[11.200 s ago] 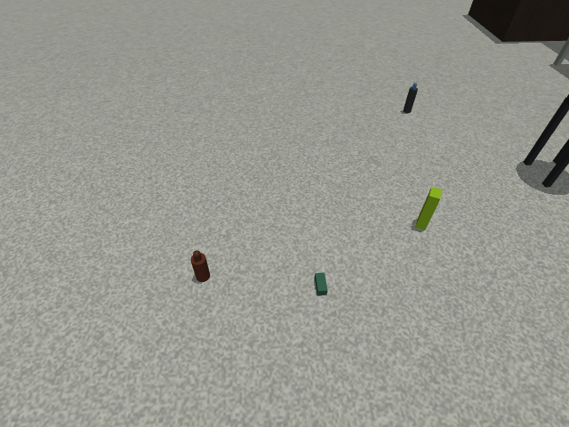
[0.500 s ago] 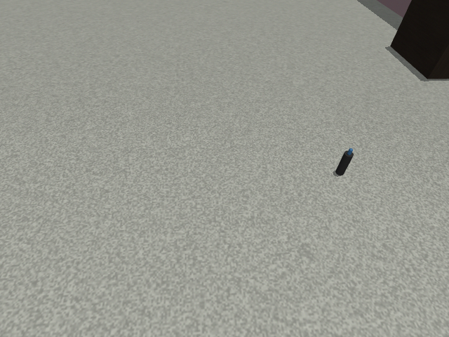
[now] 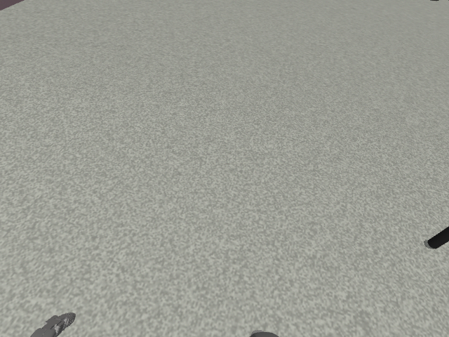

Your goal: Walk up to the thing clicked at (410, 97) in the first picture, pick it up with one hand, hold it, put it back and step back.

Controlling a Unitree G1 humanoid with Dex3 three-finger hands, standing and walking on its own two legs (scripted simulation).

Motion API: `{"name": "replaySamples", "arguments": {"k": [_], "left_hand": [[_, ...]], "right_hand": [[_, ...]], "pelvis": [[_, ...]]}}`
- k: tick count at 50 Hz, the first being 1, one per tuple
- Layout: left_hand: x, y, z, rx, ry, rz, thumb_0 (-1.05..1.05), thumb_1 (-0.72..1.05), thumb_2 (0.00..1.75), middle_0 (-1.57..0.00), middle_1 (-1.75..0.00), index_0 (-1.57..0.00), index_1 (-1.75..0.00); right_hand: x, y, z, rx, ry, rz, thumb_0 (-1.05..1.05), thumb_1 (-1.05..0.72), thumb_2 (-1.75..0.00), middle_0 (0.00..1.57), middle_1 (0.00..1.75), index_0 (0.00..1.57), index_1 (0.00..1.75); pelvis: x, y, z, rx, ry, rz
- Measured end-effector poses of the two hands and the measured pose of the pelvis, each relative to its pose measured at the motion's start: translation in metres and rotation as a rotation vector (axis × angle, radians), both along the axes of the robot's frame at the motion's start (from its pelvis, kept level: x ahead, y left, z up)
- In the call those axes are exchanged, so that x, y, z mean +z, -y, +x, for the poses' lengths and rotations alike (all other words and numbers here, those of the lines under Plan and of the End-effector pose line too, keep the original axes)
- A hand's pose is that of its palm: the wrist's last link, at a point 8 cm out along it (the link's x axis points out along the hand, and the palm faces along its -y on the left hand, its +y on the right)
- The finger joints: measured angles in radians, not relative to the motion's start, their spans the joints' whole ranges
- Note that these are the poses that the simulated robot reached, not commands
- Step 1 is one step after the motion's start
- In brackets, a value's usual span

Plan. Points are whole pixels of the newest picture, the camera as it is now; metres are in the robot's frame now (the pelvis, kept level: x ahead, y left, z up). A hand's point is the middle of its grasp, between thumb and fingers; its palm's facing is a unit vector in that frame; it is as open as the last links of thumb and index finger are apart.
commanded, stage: walk up
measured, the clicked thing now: (446, 235) +0.64 -1.20 -0.67
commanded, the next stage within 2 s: none
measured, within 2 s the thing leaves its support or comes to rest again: neither
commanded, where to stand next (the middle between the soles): +0.13 -0.05 m, yaw +41 degrees
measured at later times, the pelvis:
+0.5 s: pelvis +0.13 -0.09 -0.01, yaw +20 degrees
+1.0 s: pelvis +0.10 -0.09 -0.03, yaw +33 degrees
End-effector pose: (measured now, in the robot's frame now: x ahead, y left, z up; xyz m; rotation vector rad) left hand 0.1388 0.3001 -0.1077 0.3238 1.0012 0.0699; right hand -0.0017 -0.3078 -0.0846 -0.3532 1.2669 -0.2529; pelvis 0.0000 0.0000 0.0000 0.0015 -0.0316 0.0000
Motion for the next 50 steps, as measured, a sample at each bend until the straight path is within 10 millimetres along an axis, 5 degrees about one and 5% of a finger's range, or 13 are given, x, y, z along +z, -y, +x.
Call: {"name": "replaySamples", "arguments": {"k": [8,12,18,23,30,36,43,50], "left_hand": [[0.004,0.012,0.016,0.163,0.003,0.064,0.01,0.91,0.90,-0.20,-0.30,-0.20,-0.30],[0.004,0.031,0.008,0.232,-0.028,0.109,0.01,0.91,0.90,-0.20,-0.30,-0.20,-0.30],[0.017,0.057,-0.019,0.356,-0.083,0.108,0.01,0.91,0.90,-0.20,-0.30,-0.20,-0.30],[0.014,0.068,-0.048,0.442,-0.131,0.107,0.01,0.91,0.90,-0.20,-0.30,-0.20,-0.30],[-0.009,0.069,-0.084,0.540,-0.176,0.082,0.01,0.90,0.90,-0.20,-0.30,-0.20,-0.30],[-0.036,0.058,-0.097,0.615,-0.172,0.043,0.01,0.91,0.90,-0.20,-0.30,-0.20,-0.30],[-0.024,0.060,-0.104,0.648,-0.139,0.046,0.01,0.91,0.90,-0.20,-0.30,-0.20,-0.30],[-0.009,0.072,-0.139,0.682,-0.139,0.148,0.01,0.91,0.90,-0.20,-0.30,-0.20,-0.30]], "right_hand": [[-0.008,0.045,0.130,0.181,0.081,-0.029,0.00,-0.89,-0.90,0.20,0.30,0.21,0.30],[-0.025,0.067,0.207,0.244,0.121,-0.044,0.00,-0.90,-0.90,0.20,0.30,0.20,0.30],[-0.019,0.059,0.302,0.410,0.172,-0.007,0.00,-0.90,-0.90,0.20,0.30,0.20,0.30],[-0.020,0.039,0.351,0.504,0.198,0.027,0.00,-0.90,-0.90,0.20,0.30,0.20,0.30],[-0.025,-0.003,0.388,0.616,0.197,0.045,0.00,-0.90,-0.90,0.20,0.30,0.20,0.30],[-0.027,-0.031,0.393,0.683,0.203,0.024,0.00,-0.90,-0.90,0.20,0.30,0.20,0.30],[-0.017,-0.038,0.388,0.695,0.226,0.030,0.00,-0.90,-0.90,0.20,0.30,0.20,0.30],[-0.035,-0.025,0.382,0.729,0.250,0.079,0.00,-0.90,-0.90,0.20,0.30,0.20,0.30]], "pelvis": [[-0.010,0.042,0.068,0.117,-0.027,0.002],[-0.019,0.061,0.089,0.177,-0.027,-0.011],[-0.007,0.077,0.113,0.262,-0.030,0.035],[-0.009,0.084,0.128,0.317,-0.024,0.025],[-0.021,0.081,0.136,0.400,-0.011,0.000],[-0.034,0.068,0.132,0.471,0.002,0.005],[-0.025,0.071,0.120,0.539,-0.006,-0.022],[-0.034,0.092,0.104,0.575,-0.012,-0.009]]}}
